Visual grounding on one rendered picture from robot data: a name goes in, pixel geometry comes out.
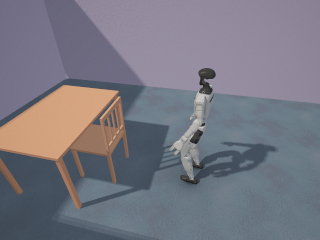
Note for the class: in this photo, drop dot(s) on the humanoid robot torso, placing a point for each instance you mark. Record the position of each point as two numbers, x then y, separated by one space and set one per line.
206 111

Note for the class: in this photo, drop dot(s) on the left robot thigh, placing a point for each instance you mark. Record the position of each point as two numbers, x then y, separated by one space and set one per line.
188 145

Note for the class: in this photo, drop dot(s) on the table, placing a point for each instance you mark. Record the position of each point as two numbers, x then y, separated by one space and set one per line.
49 128

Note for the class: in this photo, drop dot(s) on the chair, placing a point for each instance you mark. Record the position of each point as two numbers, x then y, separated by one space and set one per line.
102 140

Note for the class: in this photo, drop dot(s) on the left robot upper arm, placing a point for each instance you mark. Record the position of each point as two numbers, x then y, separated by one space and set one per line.
200 102

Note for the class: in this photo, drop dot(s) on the robot left forearm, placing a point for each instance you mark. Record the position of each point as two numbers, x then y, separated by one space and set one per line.
193 129

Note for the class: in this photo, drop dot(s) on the robot left hand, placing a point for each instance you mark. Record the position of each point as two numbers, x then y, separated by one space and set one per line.
178 145

